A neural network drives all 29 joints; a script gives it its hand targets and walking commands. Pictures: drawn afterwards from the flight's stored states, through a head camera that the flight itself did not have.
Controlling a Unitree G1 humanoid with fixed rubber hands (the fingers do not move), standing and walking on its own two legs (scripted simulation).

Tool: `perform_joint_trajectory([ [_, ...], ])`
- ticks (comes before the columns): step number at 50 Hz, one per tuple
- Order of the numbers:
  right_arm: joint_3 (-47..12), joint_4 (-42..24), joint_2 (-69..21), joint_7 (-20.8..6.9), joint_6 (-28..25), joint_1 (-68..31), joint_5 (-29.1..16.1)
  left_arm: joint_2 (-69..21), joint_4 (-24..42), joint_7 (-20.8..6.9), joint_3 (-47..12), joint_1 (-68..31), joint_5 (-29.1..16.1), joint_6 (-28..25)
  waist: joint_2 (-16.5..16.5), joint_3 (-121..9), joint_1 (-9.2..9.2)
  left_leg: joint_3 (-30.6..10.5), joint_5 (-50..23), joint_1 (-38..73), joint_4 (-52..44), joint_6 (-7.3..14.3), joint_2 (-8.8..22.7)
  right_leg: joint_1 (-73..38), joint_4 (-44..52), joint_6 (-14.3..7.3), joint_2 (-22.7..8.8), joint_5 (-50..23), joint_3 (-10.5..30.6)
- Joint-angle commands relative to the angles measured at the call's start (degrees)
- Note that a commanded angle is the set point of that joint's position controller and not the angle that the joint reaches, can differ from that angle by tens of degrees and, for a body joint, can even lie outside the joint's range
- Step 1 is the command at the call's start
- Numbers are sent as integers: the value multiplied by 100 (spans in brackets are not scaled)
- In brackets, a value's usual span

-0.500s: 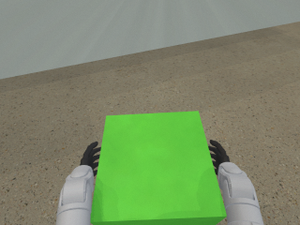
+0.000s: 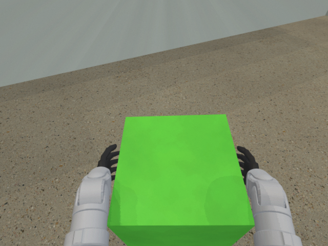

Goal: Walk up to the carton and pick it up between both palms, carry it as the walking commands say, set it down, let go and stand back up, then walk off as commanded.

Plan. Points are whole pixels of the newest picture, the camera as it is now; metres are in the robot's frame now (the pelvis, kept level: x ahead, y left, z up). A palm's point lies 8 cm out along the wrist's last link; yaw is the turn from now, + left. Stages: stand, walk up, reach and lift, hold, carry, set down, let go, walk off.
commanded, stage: reach and lift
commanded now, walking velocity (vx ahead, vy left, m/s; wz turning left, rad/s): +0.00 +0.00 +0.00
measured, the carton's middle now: (176, 183) +0.32 -0.02 -0.03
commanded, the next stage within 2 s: hold in 0.60 s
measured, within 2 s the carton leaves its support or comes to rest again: neither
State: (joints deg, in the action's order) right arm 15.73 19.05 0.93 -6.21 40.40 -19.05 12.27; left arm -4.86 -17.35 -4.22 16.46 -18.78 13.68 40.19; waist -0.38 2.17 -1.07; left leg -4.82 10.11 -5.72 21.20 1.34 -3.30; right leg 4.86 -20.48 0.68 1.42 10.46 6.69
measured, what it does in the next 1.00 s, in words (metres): stands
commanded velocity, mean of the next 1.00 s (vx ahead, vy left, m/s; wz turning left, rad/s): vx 0.00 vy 0.00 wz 0.00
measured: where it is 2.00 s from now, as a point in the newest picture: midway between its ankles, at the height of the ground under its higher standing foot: outside the picture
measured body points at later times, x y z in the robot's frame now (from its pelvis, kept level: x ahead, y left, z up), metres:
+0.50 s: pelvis +0.02 -0.03 +0.01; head +0.01 -0.03 +0.46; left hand +0.29 +0.16 +0.03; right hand +0.30 -0.20 +0.02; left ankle +0.02 +0.10 -0.75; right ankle +0.02 -0.13 -0.75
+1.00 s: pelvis +0.01 -0.01 +0.00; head -0.01 -0.01 +0.45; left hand +0.32 +0.18 +0.05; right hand +0.31 -0.19 +0.04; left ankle +0.02 +0.10 -0.75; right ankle +0.02 -0.13 -0.75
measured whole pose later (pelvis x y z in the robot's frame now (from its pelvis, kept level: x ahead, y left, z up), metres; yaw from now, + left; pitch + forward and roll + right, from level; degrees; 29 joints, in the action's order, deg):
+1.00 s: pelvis +0.01 -0.01 +0.00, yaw +2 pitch -5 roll +0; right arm 15.3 10.7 -3.2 -3.0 40.7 -14.8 11.7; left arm -2.6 -12.4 -6.5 14.9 -16.7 12.9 40.0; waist -0.4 1.7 -0.8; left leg -6.5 9.9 -5.2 20.2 0.8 -3.1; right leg 3.6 -18.9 0.2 1.5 10.3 5.0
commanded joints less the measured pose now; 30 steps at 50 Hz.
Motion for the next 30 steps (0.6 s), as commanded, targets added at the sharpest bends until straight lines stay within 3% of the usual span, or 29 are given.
perform_joint_trajectory([
  [1,-3044,-769,-5027,-1360,-175,-2973,-1267,-5449,456,-1042,-3374,-2599,-1377,42,-78,-1832,-31,-92,-1440,839,-464,-283,-29,-304,339,-204,416,-964,-368],
  [4,-2972,-830,-4925,-1313,-54,-2362,-1141,-5282,520,-990,-3312,-1996,-1291,189,-150,-1531,-31,-105,-2218,1064,-565,-344,-27,-330,500,-182,439,-1348,-332],
  [7,-2951,-955,-4832,-1261,45,-2000,-1055,-5076,576,-985,-3194,-1579,-1203,301,-76,-1201,17,-98,-2496,1093,-670,-349,-32,-421,615,-154,452,-1534,-302],
  [10,-3069,-1226,-4799,-1214,44,-1887,-1059,-4969,710,-992,-3227,-1343,-1174,332,-90,-1078,105,-38,-2511,1042,-734,-358,-71,-539,659,-131,454,-1649,-290],
  [17,-3989,-2414,-5207,-982,-157,-1924,-1430,-4916,1928,-1034,-3980,-1338,-1519,89,101,-1988,221,-3,-2571,1051,-566,-284,-224,-1018,489,-26,404,-2422,-221],
  [21,-4186,-2605,-5191,-793,-160,-1694,-1441,-4457,2216,-1058,-4062,-1268,-1504,17,257,-2175,147,-27,-2097,828,-519,-199,-287,-1148,399,63,290,-2684,-162],
  [25,-3715,-1957,-4818,-669,-2,-1344,-1171,-3835,1542,-1095,-3519,-1028,-1204,102,354,-1318,114,10,-1286,631,-579,-113,-270,-770,575,99,188,-1893,-153],
  [30,-3132,-1165,-4802,-644,144,-1465,-962,-3576,882,-1201,-2939,-1400,-1001,131,351,-228,206,179,29,175,-664,-16,-220,-398,827,85,119,-281,-113],
])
